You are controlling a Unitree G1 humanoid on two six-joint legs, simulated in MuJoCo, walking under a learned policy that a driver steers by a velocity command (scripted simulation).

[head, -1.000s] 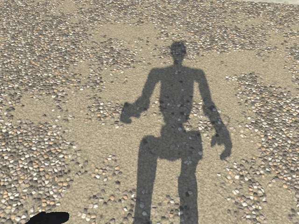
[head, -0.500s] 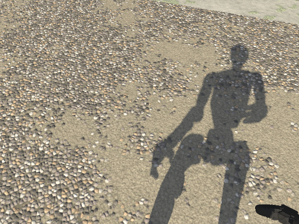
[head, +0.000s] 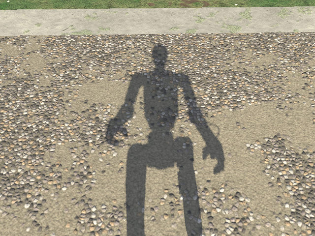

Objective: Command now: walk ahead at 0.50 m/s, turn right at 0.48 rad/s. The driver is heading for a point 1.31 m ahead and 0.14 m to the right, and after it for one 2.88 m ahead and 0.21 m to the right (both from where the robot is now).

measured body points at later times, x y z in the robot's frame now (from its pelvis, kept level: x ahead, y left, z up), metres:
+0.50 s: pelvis +0.28 -0.05 +0.00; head +0.31 -0.07 +0.45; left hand +0.41 +0.21 -0.10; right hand +0.43 -0.34 -0.09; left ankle +0.50 +0.07 -0.69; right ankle +0.20 -0.12 -0.74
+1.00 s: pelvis +0.56 -0.07 +0.01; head +0.59 -0.07 +0.46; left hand +0.83 +0.10 -0.08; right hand +0.50 -0.34 -0.12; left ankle +0.52 +0.04 -0.74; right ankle +0.69 -0.28 -0.69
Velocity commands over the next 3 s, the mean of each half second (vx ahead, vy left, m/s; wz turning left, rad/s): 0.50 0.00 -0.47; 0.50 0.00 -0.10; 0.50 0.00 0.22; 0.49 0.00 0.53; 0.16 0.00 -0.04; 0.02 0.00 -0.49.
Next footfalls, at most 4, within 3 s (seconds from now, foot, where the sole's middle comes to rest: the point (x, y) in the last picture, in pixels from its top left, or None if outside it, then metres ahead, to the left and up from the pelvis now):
0.12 right None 0.24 -0.13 -0.78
0.62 left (148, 219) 0.56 0.03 -0.78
1.14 right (211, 169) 0.78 -0.28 -0.78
1.70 left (164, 119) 1.10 -0.09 -0.78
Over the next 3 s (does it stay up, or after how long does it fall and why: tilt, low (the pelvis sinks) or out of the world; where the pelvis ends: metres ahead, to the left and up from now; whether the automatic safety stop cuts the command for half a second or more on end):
stays up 1.28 -0.16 -0.01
